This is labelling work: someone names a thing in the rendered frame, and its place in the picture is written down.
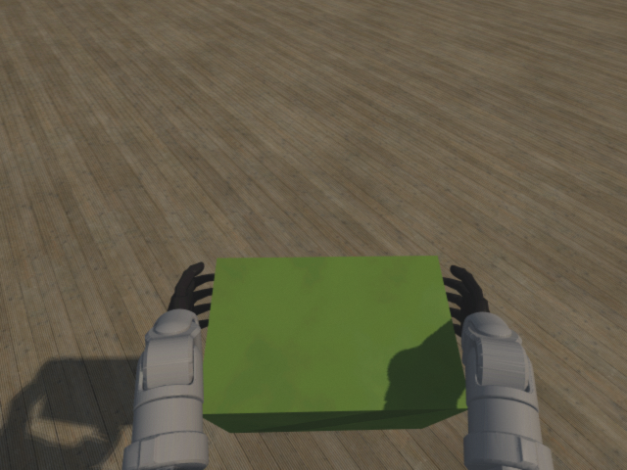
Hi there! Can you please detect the right robot hand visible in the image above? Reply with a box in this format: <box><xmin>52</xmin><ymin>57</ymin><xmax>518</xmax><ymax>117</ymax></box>
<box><xmin>443</xmin><ymin>265</ymin><xmax>491</xmax><ymax>337</ymax></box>

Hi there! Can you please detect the carton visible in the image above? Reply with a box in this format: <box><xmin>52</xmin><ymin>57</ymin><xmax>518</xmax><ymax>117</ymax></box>
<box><xmin>203</xmin><ymin>256</ymin><xmax>467</xmax><ymax>433</ymax></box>

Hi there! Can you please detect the left robot hand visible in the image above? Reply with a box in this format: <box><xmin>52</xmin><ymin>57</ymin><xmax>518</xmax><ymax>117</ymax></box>
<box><xmin>168</xmin><ymin>262</ymin><xmax>215</xmax><ymax>329</ymax></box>

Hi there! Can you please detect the robot right forearm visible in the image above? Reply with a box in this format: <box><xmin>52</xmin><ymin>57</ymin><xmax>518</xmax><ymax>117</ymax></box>
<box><xmin>461</xmin><ymin>312</ymin><xmax>554</xmax><ymax>470</ymax></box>

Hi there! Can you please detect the robot left forearm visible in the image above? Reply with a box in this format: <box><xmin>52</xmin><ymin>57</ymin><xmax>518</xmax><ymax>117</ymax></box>
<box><xmin>121</xmin><ymin>309</ymin><xmax>209</xmax><ymax>470</ymax></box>

